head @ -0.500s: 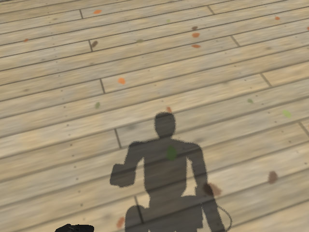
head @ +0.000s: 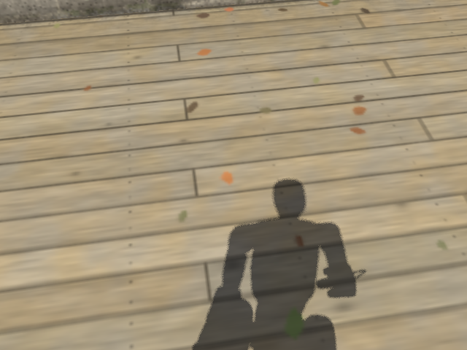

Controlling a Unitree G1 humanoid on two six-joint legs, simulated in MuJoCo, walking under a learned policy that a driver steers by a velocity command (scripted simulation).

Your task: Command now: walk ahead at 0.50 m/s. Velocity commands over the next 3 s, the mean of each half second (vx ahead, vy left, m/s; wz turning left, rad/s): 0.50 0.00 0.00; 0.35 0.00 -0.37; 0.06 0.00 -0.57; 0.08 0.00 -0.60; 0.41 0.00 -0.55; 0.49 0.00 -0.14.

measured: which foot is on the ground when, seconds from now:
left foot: up 0.00-0.04, down 0.06-0.64, up 0.66-1.00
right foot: down 0.00-0.08, up 0.10-0.62, down 0.64-1.00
